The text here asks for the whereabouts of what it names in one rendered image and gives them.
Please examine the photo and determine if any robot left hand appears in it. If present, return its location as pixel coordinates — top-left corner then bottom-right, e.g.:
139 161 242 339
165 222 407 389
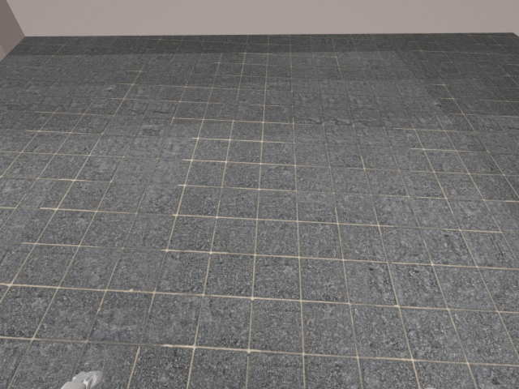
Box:
61 370 103 389

